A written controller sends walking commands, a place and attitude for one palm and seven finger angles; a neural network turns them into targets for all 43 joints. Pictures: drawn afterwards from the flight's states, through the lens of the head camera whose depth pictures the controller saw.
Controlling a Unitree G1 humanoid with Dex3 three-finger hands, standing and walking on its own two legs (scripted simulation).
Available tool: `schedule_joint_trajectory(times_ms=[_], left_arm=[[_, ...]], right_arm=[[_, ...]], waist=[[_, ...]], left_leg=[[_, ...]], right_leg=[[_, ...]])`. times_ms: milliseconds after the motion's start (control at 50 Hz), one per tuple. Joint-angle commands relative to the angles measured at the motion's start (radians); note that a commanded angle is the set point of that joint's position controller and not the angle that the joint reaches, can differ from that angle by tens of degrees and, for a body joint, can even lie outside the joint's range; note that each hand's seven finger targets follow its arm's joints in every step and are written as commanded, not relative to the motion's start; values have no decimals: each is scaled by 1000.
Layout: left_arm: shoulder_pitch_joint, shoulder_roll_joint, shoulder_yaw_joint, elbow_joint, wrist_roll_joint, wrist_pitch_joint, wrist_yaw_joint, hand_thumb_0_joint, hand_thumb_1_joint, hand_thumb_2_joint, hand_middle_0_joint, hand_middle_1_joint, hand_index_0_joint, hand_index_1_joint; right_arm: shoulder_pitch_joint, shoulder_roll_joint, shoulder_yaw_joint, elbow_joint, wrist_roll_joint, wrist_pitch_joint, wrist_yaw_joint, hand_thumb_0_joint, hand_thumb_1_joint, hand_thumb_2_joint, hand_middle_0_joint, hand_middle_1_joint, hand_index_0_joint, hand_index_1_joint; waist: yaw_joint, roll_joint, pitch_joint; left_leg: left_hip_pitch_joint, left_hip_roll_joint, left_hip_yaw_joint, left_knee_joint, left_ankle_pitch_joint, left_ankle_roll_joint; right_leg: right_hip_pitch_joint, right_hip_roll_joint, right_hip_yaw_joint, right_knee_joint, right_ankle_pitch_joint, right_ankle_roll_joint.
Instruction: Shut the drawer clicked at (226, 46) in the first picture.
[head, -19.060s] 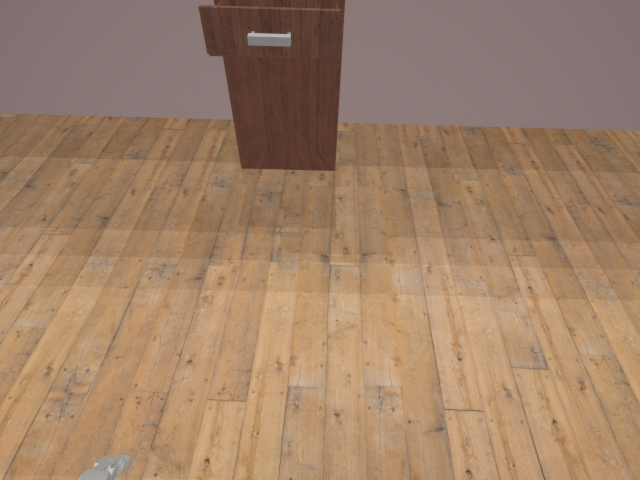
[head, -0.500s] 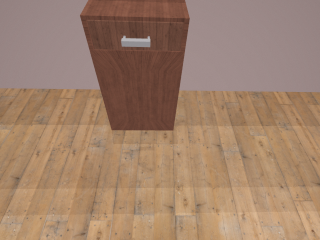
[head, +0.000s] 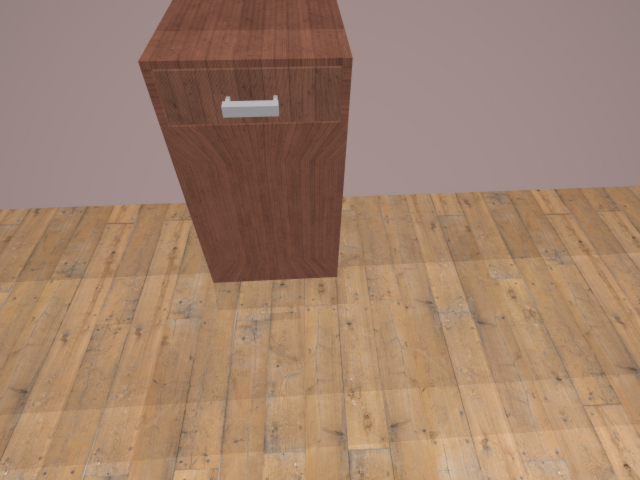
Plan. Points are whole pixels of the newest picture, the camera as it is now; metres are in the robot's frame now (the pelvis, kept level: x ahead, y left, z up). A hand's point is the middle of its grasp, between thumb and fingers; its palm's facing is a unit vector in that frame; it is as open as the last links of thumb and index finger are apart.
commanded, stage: let the arm hang, fingers relaxed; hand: left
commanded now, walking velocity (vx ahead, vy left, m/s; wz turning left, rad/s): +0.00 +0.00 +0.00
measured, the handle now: (251, 104) +0.91 +0.20 -0.01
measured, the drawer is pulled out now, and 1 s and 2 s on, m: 0.00 0.00 0.00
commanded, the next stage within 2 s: look to check the result in 0.10 s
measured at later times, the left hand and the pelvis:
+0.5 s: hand out of the picture +0.02 +0.16 -0.17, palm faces +0.04 -0.98 -0.20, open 7.4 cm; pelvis +0.02 -0.02 +0.00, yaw +0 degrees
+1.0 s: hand out of the picture +0.06 +0.16 -0.17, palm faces +0.04 -0.97 -0.24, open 7.4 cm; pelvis +0.03 -0.03 +0.00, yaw +0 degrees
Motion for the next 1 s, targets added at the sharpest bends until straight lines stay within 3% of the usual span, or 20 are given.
schedule_joint_trajectory(times_ms=[0, 180, 380, 440, 640, 760, 840, 980], left_arm=[[85, 108, 19, -9, 0, -5, -1, 0, 900, 900, -200, -300, -200, -300], [87, 101, 20, -4, -2, -11, 1, 0, 900, 900, -200, -300, -200, -300], [92, 100, 20, 8, -2, -13, 3, 0, 900, 900, -200, -300, -200, -300], [86, 104, 21, 8, -1, -13, 2, 0, 900, 900, -200, -300, -200, -300], [68, 132, 28, 0, -1, -21, 0, 0, 900, 900, -200, -300, -200, -300], [57, 145, 27, -2, -2, -23, 0, 0, 900, 900, -200, -300, -200, -300], [44, 161, 32, -11, -1, -25, -1, 0, 900, 900, -200, -300, -200, -300], [25, 177, 34, -15, -2, -25, -3, 0, 900, 900, -200, -300, -200, -300]], right_arm=[[74, -86, -16, -12, -4, -16, -11, 0, -900, -900, 200, 300, 200, 300], [80, -88, -18, -3, -1, -18, -16, 0, -900, -900, 200, 300, 200, 300], [58, -96, -18, 4, -1, -16, -19, 0, -900, -900, 200, 300, 200, 300], [50, -102, -19, 3, -1, -15, -19, 0, -900, -900, 200, 300, 200, 300], [22, -131, -21, -3, -1, -23, -21, 0, -900, -900, 200, 300, 200, 300], [4, -144, -22, -4, -2, -20, -21, 0, -900, -900, 200, 300, 200, 300], [-1, -156, -22, -8, -1, -24, -21, 0, -900, -900, 200, 300, 200, 300], [-20, -178, -24, -11, -2, -24, -21, 0, -900, -900, 200, 300, 200, 300]], waist=[[15, 34, 42], [11, -2, 6], [10, -8, 25], [10, -1, 44], [12, -2, -3], [12, -19, 17], [13, -1, -8], [13, -9, -1]], left_leg=[[10, 82, -94, -97, 11, 13], [56, 89, -87, -75, 91, 14], [76, 93, -79, -73, 102, 10], [70, 92, -80, -77, 92, 10], [97, 99, -78, -73, 157, 10], [98, 98, -77, -77, 145, 6], [106, 102, -76, -77, 182, 6], [115, 105, -76, -86, 174, 5]], right_leg=[[-54, -72, 75, -113, -3, -44], [-26, -75, 71, -119, 60, -46], [-26, -72, 71, -131, 82, -44], [-33, -72, 73, -138, 70, -46], [15, -78, 75, -133, 175, -48], [13, -81, 76, -144, 196, -47], [40, -83, 73, -138, 245, -48], [40, -82, 77, -151, 240, -48]])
